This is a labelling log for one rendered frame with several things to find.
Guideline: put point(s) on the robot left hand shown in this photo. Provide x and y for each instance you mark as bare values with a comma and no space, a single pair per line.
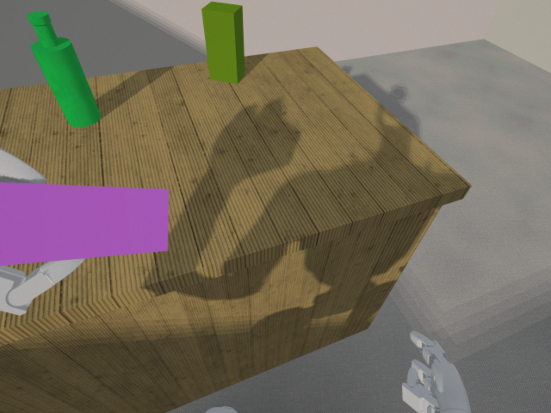
16,289

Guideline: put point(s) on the robot right hand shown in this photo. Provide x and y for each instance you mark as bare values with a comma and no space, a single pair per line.
443,388

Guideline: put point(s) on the table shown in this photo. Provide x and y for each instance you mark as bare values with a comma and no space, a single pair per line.
295,202

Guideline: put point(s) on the sponge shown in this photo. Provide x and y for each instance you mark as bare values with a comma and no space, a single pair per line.
50,222

